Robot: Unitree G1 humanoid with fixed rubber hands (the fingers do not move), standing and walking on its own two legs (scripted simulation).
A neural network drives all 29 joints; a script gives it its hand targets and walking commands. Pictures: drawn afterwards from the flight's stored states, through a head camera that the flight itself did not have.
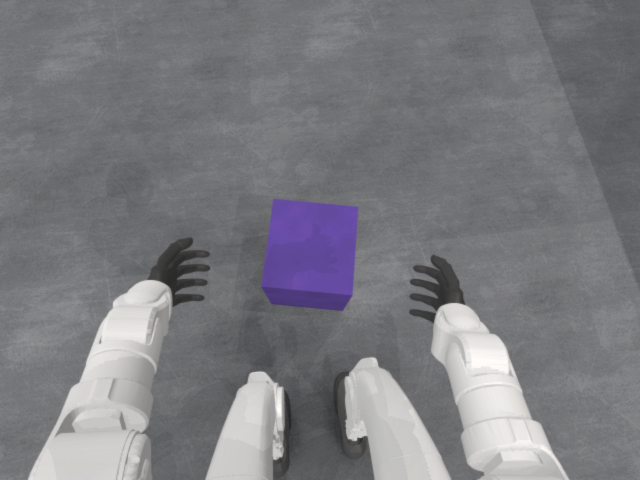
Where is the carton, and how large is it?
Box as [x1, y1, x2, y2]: [261, 199, 357, 310]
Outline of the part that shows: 273,199 261,284 271,303 342,310 352,294 357,207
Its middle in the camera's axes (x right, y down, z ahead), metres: -0.02 +0.04 +0.99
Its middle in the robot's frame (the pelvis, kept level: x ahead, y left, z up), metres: +0.51 -0.02 -0.56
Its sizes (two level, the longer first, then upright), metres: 0.210 0.200 0.250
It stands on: the floor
